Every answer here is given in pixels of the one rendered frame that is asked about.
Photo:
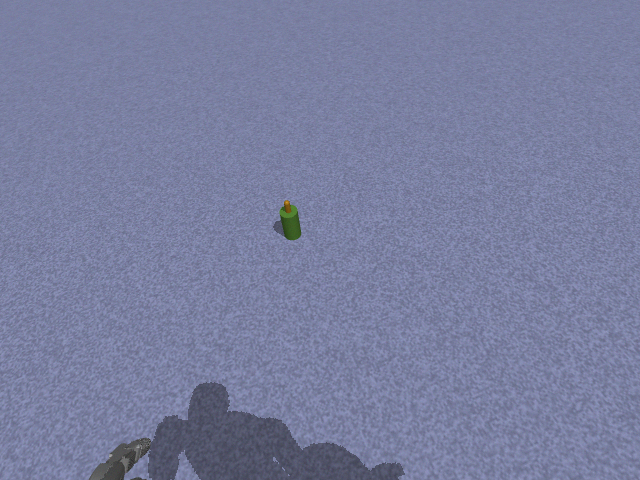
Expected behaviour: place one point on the left robot hand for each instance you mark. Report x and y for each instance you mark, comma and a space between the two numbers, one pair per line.
121, 460

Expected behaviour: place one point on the bottle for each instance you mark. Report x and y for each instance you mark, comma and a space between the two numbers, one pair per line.
290, 221

